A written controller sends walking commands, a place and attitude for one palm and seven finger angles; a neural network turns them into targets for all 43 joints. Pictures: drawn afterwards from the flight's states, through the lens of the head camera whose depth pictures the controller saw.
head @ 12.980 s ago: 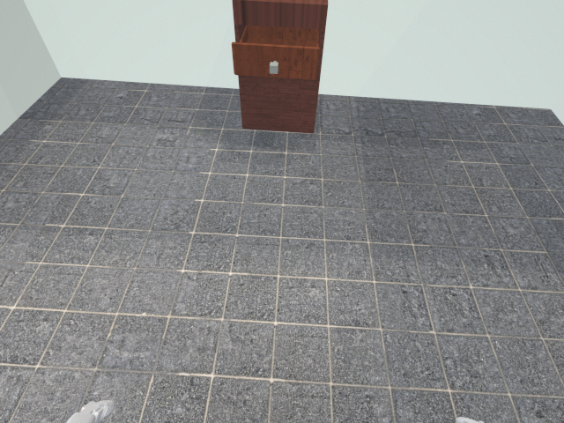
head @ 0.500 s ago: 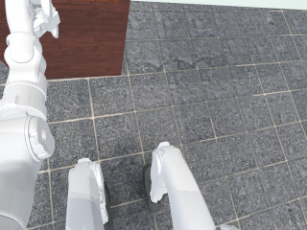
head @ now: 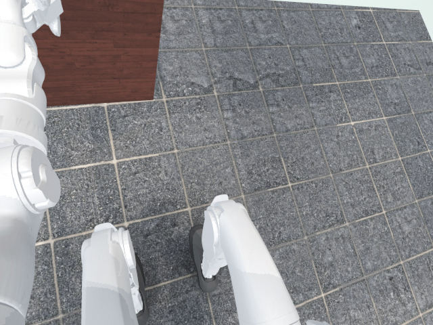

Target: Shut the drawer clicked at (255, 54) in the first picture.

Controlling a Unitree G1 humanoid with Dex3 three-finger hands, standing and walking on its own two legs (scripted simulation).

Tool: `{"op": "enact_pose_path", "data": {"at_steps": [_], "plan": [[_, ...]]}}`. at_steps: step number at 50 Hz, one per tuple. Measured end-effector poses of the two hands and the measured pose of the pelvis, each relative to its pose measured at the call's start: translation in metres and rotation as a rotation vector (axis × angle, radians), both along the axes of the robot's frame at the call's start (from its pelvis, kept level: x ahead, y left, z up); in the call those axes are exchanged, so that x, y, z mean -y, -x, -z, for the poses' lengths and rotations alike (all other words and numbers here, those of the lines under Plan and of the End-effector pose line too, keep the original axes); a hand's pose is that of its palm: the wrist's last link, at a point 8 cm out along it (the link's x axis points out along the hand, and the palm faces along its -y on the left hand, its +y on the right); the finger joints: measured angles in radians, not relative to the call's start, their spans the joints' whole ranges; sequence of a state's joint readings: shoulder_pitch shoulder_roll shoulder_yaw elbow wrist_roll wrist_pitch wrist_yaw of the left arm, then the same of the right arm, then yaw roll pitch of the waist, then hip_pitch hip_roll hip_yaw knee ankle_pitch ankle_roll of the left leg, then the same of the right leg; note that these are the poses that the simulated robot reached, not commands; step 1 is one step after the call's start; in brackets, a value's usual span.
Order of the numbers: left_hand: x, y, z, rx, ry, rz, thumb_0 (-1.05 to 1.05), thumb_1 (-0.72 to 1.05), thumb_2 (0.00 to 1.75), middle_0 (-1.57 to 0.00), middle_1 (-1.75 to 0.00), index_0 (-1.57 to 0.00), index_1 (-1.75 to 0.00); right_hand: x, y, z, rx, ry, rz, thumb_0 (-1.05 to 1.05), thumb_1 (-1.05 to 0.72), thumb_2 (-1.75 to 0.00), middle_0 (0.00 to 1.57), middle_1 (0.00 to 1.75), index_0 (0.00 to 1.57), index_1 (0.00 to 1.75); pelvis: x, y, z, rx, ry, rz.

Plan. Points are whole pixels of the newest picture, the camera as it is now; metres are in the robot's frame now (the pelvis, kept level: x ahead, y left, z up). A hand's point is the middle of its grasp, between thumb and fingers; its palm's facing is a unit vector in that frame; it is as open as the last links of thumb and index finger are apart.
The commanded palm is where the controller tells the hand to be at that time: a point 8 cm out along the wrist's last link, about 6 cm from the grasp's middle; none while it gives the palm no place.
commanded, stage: pull the fist back off the drawer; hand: left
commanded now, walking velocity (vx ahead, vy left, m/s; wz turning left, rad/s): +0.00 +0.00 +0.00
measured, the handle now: out of the picture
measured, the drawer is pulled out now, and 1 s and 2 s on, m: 0.00 0.00 0.00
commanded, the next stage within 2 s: draw the hand back to the body in 0.42 s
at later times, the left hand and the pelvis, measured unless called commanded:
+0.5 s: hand (52, 9) +0.60 +0.15 +0.03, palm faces +0.03 -1.00 -0.04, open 3.1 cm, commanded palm +0.58 +0.17 +0.04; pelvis +0.04 +0.00 +0.03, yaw +0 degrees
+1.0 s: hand out of the picture +0.44 +0.18 +0.21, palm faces +0.02 -1.00 -0.02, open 3.3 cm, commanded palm +0.41 +0.23 +0.22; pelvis +0.09 +0.00 +0.17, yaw +5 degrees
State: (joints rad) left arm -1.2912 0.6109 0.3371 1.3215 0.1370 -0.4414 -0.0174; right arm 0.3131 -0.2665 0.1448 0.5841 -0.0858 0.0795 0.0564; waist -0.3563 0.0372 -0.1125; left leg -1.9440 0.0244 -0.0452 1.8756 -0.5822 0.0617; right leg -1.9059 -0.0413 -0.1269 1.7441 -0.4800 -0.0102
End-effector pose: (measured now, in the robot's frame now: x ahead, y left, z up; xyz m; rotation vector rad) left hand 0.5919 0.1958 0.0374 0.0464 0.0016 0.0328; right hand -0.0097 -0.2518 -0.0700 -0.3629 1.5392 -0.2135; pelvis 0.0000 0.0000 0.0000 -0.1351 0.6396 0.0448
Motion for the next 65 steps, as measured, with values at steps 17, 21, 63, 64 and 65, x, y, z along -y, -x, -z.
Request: {"op": "enact_pose_path", "data": {"at_steps": [17,21,63,64,65], "plan": [[-0.002,0.003,0.001,-0.006,0.007,0.013,0.02,0.89,0.90,-1.45,-1.60,-1.47,-1.60,-0.001,-0.038,0.001,-0.001,-0.061,0.013,0.00,-0.90,-0.90,0.20,0.30,0.20,0.29,0.000,-0.024,-0.016,-0.024,-0.021,0.019],[-0.005,0.008,0.004,-0.026,0.018,0.005,0.00,0.86,0.87,-1.43,-1.60,-1.44,-1.60,0.000,-0.063,0.000,0.024,-0.076,0.004,0.00,-0.91,-0.90,0.20,0.30,0.20,0.29,0.001,-0.034,-0.024,-0.028,-0.029,0.023],[-0.070,0.248,-0.251,-0.252,-0.223,-0.199,0.02,0.89,0.90,-1.40,-1.60,-1.40,-1.59,-0.047,-0.296,-0.237,0.715,-0.176,-0.133,0.01,-0.91,-0.90,0.20,0.30,0.20,0.29,-0.008,-0.117,-0.241,0.445,-0.119,-0.037],[-0.074,0.251,-0.260,-0.240,-0.236,-0.222,0.02,0.89,0.90,-1.40,-1.60,-1.40,-1.59,-0.049,-0.296,-0.238,0.715,-0.182,-0.137,0.01,-0.90,-0.90,0.20,0.30,0.20,0.29,-0.008,-0.119,-0.244,0.460,-0.121,-0.039],[-0.077,0.253,-0.269,-0.226,-0.246,-0.244,0.02,0.89,0.90,-1.40,-1.60,-1.40,-1.59,-0.051,-0.297,-0.239,0.715,-0.189,-0.142,0.01,-0.90,-0.90,0.20,0.30,0.20,0.29,-0.008,-0.120,-0.247,0.474,-0.123,-0.041]]}}
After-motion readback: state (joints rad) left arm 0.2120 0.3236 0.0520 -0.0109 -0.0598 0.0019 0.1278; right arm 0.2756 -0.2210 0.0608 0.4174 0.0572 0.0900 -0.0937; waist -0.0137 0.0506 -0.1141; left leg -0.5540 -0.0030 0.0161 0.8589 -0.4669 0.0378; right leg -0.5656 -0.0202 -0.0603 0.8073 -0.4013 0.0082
